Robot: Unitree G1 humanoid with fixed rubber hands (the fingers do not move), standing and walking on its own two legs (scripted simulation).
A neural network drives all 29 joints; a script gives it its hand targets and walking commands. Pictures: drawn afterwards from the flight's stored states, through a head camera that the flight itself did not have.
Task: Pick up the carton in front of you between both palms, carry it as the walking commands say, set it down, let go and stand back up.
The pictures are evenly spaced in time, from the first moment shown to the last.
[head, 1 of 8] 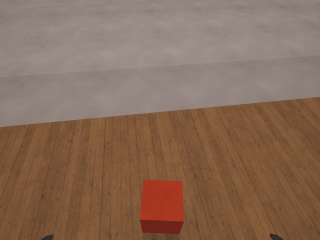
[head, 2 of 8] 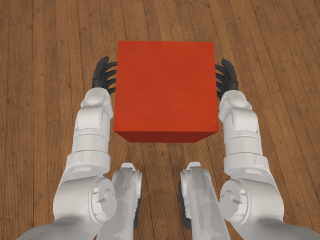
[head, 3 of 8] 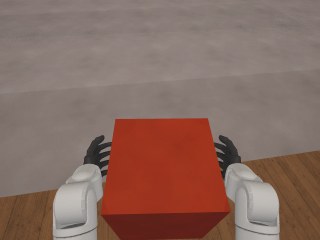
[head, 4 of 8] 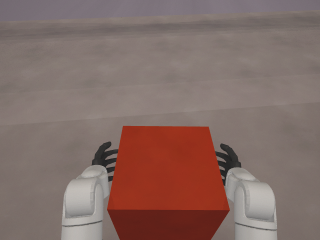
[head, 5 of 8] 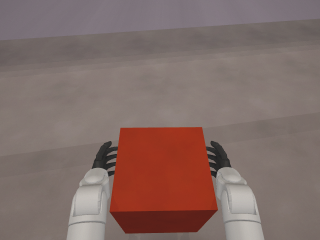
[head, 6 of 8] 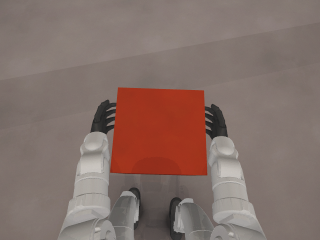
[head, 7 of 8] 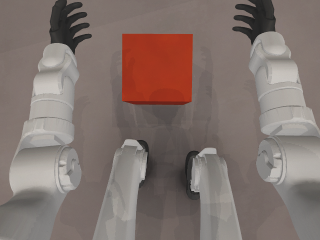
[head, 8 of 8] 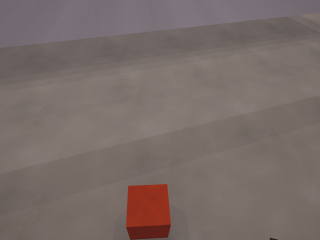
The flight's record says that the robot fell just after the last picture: no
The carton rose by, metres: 0.69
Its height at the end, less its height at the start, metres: -0.11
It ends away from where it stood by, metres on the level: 3.25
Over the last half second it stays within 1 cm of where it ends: yes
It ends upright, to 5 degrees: yes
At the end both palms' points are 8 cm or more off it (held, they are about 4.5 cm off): yes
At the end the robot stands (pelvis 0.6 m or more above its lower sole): yes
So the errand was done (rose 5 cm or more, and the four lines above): yes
